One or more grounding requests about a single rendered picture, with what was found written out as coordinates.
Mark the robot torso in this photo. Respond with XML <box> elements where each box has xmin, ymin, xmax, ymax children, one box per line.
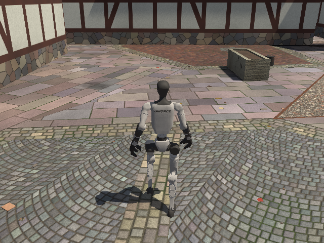
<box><xmin>151</xmin><ymin>100</ymin><xmax>174</xmax><ymax>152</ymax></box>

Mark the robot right upper arm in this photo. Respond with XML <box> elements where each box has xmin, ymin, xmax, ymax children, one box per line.
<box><xmin>173</xmin><ymin>102</ymin><xmax>187</xmax><ymax>130</ymax></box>

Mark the robot right hand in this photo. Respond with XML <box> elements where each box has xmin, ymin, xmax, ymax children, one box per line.
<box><xmin>180</xmin><ymin>138</ymin><xmax>192</xmax><ymax>149</ymax></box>

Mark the robot right forearm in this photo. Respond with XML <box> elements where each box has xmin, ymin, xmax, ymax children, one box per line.
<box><xmin>183</xmin><ymin>122</ymin><xmax>191</xmax><ymax>140</ymax></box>

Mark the left robot shin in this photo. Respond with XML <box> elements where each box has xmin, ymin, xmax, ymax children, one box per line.
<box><xmin>147</xmin><ymin>155</ymin><xmax>153</xmax><ymax>188</ymax></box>

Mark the robot left upper arm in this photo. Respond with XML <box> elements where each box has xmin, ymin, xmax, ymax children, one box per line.
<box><xmin>138</xmin><ymin>102</ymin><xmax>152</xmax><ymax>131</ymax></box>

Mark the robot left hand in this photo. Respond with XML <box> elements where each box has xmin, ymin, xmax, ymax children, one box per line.
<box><xmin>130</xmin><ymin>144</ymin><xmax>141</xmax><ymax>157</ymax></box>

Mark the robot left forearm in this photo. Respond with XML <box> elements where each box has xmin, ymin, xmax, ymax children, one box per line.
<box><xmin>131</xmin><ymin>123</ymin><xmax>143</xmax><ymax>146</ymax></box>

